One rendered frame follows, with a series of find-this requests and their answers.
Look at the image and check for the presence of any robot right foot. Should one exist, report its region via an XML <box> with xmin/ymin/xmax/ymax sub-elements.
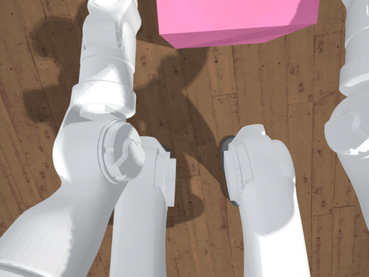
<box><xmin>220</xmin><ymin>136</ymin><xmax>239</xmax><ymax>207</ymax></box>

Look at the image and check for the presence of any robot right forearm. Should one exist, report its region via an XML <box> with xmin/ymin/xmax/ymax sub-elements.
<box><xmin>339</xmin><ymin>0</ymin><xmax>369</xmax><ymax>96</ymax></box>

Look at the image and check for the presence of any robot right upper arm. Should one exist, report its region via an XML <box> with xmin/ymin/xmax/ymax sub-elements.
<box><xmin>325</xmin><ymin>90</ymin><xmax>369</xmax><ymax>230</ymax></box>

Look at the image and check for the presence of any carton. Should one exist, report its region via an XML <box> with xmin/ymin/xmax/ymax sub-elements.
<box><xmin>156</xmin><ymin>0</ymin><xmax>319</xmax><ymax>49</ymax></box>

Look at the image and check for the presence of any left robot shin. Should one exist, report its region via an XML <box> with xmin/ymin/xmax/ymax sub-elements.
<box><xmin>140</xmin><ymin>136</ymin><xmax>167</xmax><ymax>154</ymax></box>

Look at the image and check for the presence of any robot left forearm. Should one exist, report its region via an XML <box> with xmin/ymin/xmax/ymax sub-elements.
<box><xmin>52</xmin><ymin>0</ymin><xmax>141</xmax><ymax>158</ymax></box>

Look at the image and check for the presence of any robot left upper arm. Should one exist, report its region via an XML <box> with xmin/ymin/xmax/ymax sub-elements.
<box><xmin>0</xmin><ymin>119</ymin><xmax>145</xmax><ymax>277</ymax></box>

